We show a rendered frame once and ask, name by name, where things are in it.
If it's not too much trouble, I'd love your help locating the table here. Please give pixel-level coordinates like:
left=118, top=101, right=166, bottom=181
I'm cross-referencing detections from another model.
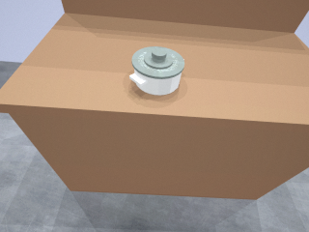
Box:
left=0, top=0, right=309, bottom=200

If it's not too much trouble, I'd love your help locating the lid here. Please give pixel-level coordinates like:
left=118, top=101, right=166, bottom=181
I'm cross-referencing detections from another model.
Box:
left=131, top=46, right=184, bottom=79

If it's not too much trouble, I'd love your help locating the pot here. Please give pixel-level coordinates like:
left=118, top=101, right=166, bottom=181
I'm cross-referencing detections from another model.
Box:
left=129, top=69, right=182, bottom=96

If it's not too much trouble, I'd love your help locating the knob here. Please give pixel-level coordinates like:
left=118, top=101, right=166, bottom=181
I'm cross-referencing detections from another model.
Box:
left=152, top=47, right=167, bottom=60

